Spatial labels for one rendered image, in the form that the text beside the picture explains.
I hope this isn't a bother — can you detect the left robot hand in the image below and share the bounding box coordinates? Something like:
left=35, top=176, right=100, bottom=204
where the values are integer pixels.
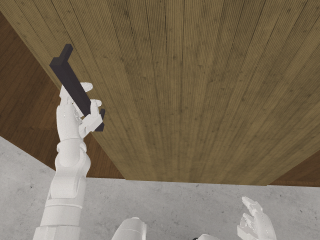
left=56, top=82, right=103, bottom=142

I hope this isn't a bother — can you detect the robot left thigh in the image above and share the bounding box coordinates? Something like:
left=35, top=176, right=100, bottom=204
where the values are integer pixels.
left=112, top=218, right=147, bottom=240

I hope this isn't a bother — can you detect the robot left forearm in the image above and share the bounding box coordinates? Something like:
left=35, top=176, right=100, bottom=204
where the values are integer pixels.
left=33, top=138, right=91, bottom=240

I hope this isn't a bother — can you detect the wardrobe door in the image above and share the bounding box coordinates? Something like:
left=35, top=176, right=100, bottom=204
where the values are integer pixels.
left=0, top=0, right=320, bottom=186
left=275, top=150, right=320, bottom=182

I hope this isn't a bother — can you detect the right robot hand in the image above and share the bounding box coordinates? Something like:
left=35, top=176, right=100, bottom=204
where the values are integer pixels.
left=237, top=196, right=277, bottom=240

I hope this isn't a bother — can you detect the handle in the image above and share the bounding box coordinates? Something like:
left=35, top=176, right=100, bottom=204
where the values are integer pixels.
left=49, top=43, right=106, bottom=132

